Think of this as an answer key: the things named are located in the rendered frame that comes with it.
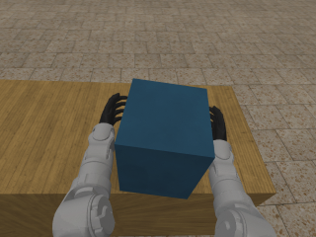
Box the left robot forearm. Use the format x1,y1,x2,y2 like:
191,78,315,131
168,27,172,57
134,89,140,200
52,122,116,237

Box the right robot forearm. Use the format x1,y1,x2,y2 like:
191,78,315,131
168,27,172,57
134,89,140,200
208,139,265,220

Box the carton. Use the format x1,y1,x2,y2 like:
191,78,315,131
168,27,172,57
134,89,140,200
115,78,215,199

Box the robot left upper arm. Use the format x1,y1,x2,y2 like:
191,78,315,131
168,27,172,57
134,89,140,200
52,194,116,237

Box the pedestal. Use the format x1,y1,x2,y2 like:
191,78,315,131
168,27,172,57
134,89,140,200
0,79,277,237

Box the robot right hand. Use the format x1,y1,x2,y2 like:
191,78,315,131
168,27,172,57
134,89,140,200
209,106,227,141

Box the robot left hand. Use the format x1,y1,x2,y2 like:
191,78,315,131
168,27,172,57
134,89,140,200
99,93,127,126

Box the robot right upper arm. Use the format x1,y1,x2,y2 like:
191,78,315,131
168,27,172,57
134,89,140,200
214,208,277,237

